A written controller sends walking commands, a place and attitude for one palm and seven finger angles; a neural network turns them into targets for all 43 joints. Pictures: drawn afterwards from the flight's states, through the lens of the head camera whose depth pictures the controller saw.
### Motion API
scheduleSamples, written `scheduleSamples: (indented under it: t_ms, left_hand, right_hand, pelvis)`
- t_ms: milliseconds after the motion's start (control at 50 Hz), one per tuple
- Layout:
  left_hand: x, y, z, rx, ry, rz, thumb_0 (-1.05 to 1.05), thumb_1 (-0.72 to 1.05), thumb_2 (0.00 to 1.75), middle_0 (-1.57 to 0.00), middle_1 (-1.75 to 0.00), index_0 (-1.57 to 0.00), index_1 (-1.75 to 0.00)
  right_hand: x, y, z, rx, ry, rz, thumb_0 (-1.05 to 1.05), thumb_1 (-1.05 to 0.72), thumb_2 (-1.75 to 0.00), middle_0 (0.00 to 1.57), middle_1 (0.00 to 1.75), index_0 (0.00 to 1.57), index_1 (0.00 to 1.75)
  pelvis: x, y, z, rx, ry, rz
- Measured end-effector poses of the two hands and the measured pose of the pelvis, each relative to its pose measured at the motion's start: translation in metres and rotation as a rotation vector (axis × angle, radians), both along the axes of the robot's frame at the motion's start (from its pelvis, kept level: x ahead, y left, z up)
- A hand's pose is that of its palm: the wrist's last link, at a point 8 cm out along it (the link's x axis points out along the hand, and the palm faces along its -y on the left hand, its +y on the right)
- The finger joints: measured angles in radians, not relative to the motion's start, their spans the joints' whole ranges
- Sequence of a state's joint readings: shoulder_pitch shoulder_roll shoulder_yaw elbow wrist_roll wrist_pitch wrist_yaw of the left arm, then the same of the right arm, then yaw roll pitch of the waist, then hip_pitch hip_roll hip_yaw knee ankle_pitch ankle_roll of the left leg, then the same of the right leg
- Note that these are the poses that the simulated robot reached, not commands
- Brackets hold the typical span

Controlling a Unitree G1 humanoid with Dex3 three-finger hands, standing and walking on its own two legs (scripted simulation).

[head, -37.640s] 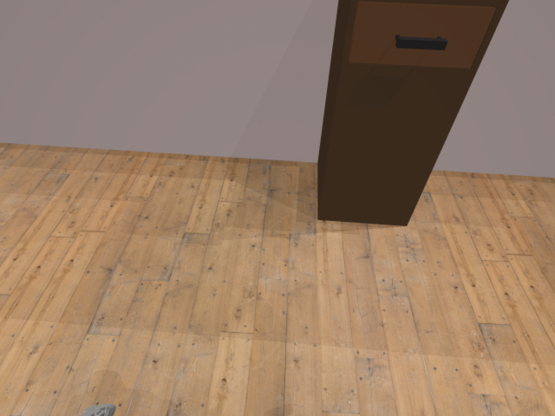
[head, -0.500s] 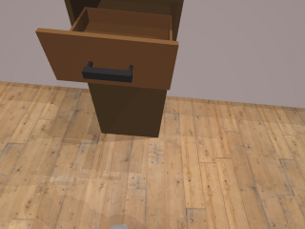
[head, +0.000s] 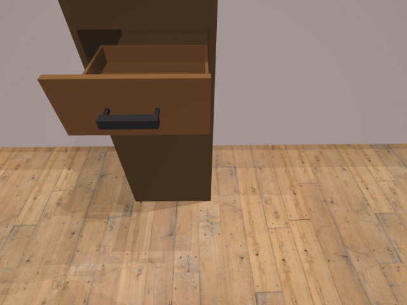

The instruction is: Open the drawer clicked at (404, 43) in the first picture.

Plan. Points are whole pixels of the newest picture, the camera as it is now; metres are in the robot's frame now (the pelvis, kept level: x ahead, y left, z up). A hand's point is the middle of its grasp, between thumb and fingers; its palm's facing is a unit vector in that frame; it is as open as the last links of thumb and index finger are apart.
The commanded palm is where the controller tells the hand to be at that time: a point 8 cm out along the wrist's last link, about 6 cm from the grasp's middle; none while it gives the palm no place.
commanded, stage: let the arm hang, fingers relaxed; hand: left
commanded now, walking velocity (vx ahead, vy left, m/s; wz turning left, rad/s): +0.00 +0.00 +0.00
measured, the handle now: (130, 116) +0.51 +0.20 +0.10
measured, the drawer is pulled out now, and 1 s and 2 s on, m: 0.27 0.27 0.27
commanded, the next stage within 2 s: look to check the result in 0.16 s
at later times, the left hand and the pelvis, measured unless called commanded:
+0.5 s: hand out of the picture +0.01 +0.16 -0.17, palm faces +0.05 -0.98 -0.19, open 7.3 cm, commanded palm none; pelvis +0.02 +0.00 +0.00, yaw +0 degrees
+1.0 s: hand out of the picture +0.04 +0.17 -0.17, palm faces +0.04 -0.98 -0.21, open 7.3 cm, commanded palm none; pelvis +0.04 +0.00 +0.01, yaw +0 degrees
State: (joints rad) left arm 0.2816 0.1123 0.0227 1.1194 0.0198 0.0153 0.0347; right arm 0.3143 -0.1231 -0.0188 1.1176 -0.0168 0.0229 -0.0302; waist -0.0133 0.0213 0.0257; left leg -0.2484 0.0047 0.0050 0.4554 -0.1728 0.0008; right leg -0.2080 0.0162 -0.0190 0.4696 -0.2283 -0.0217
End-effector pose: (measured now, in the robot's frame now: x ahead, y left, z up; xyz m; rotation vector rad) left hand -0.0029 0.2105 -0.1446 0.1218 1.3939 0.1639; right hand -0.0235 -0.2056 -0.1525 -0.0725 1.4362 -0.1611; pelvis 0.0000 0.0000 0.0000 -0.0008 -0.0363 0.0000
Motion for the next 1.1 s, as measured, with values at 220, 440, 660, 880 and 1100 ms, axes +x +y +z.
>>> scheduleSamples:
  t_ms: [220, 440, 660, 880, 1100]
  left_hand:
    - [0.008, 0.004, 0.002, 0.003, 0.018, 0.013, 0.01, 0.93, 0.9, -0.2, -0.29, -0.2, -0.3]
    - [0.006, 0.004, 0.005, 0.01, 0.048, 0.015, 0.0, 0.91, 0.9, -0.2, -0.29, -0.2, -0.3]
    - [0.015, 0.001, 0.004, 0.0, 0.047, 0.011, 0.0, 0.91, 0.9, -0.2, -0.29, -0.2, -0.3]
    - [0.032, 0.006, 0.005, 0.01, 0.023, -0.001, 0.0, 0.91, 0.9, -0.2, -0.29, -0.2, -0.3]
    - [0.049, 0.016, 0.01, 0.038, -0.007, -0.012, 0.0, 0.91, 0.9, -0.2, -0.29, -0.2, -0.3]
  right_hand:
    - [-0.006, -0.001, 0.004, -0.01, 0.059, -0.004, 0.01, -0.91, -0.9, 0.2, 0.3, 0.2, 0.3]
    - [0.026, -0.001, 0.002, 0.0, 0.005, 0.012, 0.01, -0.91, -0.9, 0.2, 0.3, 0.2, 0.3]
    - [0.044, -0.014, 0.006, -0.033, -0.011, 0.023, 0.01, -0.91, -0.9, 0.2, 0.3, 0.2, 0.3]
    - [0.057, -0.018, 0.008, -0.041, -0.022, 0.029, 0.01, -0.91, -0.9, 0.2, 0.3, 0.2, 0.3]
    - [0.068, -0.024, 0.009, -0.048, -0.038, 0.038, 0.0, -0.91, -0.9, 0.2, 0.3, 0.2, 0.3]
  pelvis:
    - [0.009, -0.001, 0.002, -0.003, 0.007, 0.006]
    - [0.017, -0.001, 0.003, 0.0, 0.004, 0.001]
    - [0.025, -0.003, 0.004, 0.0, 0.007, -0.001]
    - [0.033, -0.004, 0.005, 0.001, 0.009, -0.002]
    - [0.037, -0.004, 0.006, 0.002, 0.008, -0.001]
